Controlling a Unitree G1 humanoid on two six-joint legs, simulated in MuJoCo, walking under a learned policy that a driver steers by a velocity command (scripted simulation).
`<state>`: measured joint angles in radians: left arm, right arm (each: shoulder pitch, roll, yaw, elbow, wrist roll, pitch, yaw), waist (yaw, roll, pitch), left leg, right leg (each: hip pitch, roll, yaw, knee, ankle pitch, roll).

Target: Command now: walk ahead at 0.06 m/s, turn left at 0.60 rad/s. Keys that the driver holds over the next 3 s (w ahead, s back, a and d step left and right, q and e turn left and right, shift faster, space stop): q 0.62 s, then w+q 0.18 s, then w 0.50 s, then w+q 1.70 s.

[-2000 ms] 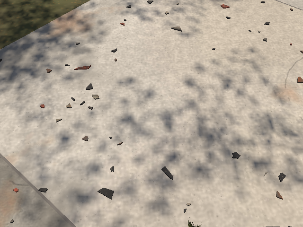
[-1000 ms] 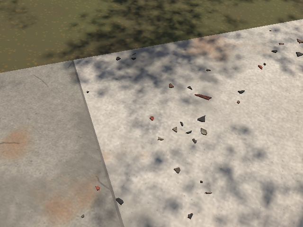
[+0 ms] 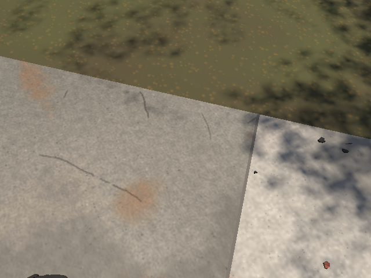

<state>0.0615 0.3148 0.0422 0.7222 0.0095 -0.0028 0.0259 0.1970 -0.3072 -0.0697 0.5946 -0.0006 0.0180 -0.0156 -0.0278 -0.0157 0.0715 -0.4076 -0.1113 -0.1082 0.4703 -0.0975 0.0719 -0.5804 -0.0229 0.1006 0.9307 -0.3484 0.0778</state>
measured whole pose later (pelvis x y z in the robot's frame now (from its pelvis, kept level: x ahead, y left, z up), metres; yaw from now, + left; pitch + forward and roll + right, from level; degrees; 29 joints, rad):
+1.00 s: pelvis +0.09 +0.02 +0.01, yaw +33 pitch +2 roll -1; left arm 0.12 0.31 0.07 0.73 -0.02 -0.08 -0.03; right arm 0.33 -0.29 -0.05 0.68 0.02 -0.03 0.00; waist -0.06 -0.02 -0.01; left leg -0.14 -0.07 -0.16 0.40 -0.29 0.04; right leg -0.42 -0.01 0.03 0.56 -0.19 0.02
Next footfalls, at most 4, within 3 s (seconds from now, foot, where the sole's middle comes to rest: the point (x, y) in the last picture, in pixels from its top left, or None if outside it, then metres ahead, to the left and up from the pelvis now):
0.16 right None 0.11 -0.15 -0.77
0.58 left None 0.02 0.10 -0.77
1.06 right None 0.25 -0.03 -0.77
1.56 left None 0.39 0.36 -0.77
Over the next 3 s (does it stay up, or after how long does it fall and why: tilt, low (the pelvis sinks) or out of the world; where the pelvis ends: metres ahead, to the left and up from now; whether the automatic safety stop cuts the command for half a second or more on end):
stays up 0.71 0.84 0.00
